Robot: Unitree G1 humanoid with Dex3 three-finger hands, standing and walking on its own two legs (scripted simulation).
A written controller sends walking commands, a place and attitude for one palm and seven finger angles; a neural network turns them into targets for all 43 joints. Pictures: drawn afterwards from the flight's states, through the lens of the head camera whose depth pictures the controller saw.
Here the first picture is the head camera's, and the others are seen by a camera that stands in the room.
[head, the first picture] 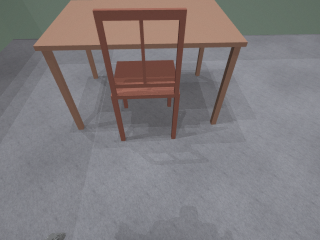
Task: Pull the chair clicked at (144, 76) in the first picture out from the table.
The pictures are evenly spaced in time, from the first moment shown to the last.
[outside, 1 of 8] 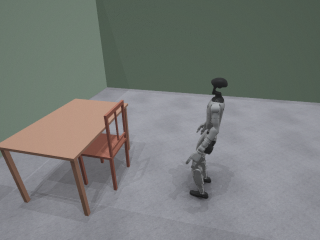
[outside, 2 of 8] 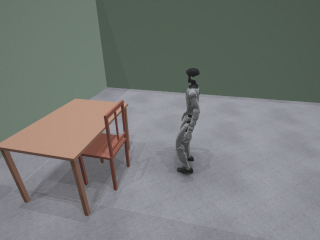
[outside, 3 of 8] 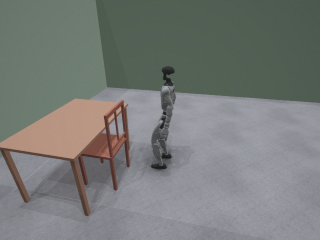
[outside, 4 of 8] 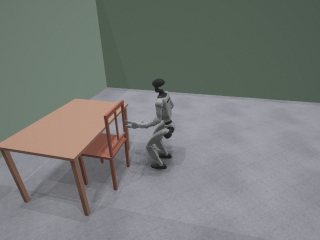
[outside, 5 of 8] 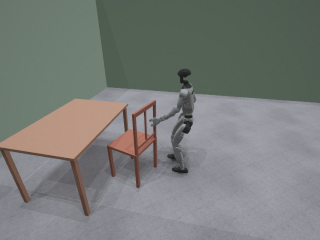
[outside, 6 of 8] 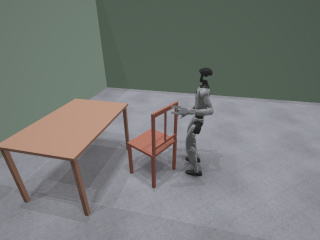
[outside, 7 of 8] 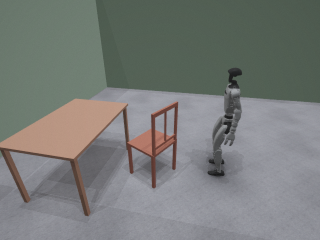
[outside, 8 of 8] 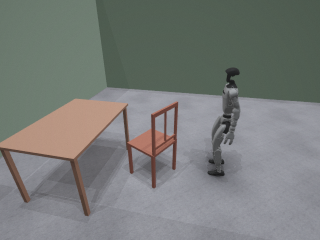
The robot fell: no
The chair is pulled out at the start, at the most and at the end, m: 0.00 0.53 0.53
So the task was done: yes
